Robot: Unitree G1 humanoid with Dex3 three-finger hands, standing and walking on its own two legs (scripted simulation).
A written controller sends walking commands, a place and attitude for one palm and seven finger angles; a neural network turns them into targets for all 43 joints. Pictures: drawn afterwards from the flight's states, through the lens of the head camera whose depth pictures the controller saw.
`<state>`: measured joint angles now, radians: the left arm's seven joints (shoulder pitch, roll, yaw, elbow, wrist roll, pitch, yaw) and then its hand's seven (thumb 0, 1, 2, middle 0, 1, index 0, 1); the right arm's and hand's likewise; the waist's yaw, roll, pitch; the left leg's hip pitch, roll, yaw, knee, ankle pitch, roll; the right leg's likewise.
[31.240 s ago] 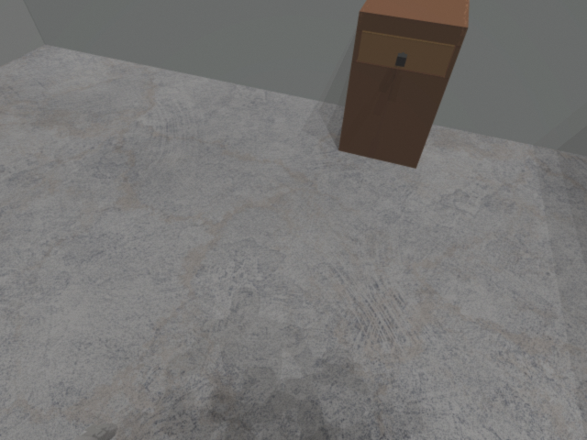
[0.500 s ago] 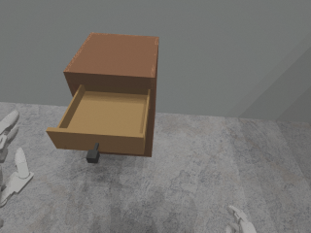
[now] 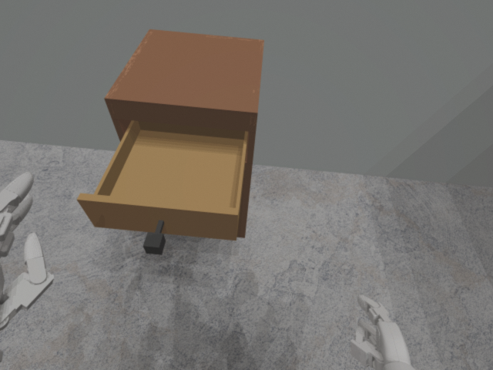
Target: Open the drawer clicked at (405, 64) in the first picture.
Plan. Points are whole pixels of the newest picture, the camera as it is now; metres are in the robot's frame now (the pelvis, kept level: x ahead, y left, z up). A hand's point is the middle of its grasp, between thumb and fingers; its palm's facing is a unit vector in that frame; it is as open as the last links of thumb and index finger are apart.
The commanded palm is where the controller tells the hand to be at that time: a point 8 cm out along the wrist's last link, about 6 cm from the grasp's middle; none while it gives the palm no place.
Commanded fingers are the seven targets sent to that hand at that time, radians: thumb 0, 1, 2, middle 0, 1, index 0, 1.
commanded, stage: let the arm hang, fingers relaxed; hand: left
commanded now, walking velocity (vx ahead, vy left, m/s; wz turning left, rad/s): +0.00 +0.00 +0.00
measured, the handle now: (157, 236) +0.43 +0.24 -0.19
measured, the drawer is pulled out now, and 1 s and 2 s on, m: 0.30 0.30 0.30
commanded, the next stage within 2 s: look to check the result in 1.10 s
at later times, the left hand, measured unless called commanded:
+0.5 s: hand out of the picture -0.05 +0.17 -0.18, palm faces +0.02 -0.98 -0.20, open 7.1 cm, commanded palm none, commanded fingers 0.00 0.90 0.90 -0.20 -0.30 -0.20 -0.30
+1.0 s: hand out of the picture -0.02 +0.14 -0.18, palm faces +0.03 -0.98 -0.18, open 7.3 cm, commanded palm none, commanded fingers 0.00 0.90 0.90 -0.20 -0.30 -0.20 -0.30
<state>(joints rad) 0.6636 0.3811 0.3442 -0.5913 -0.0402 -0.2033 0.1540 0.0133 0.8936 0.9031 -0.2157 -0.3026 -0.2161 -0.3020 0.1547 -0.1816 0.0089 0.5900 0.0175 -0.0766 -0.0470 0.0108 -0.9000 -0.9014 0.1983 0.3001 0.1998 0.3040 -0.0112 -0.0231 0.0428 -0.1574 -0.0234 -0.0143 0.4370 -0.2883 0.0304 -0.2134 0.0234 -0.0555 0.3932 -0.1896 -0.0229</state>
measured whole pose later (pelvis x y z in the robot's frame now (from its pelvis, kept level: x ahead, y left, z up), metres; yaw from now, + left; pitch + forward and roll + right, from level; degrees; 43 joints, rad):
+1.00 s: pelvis -0.01 -0.01 +0.00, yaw -1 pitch -1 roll +0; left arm 0.31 0.11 0.01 1.11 0.01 0.00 0.04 0.01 0.93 0.90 -0.20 -0.30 -0.20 -0.30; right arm 0.36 -0.08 0.01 1.10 -0.01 -0.01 -0.05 0.00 -0.90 -0.90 0.20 0.30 0.20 0.30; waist -0.01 0.01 0.03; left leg -0.14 -0.01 0.00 0.44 -0.28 0.02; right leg -0.22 0.03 -0.04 0.43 -0.19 -0.05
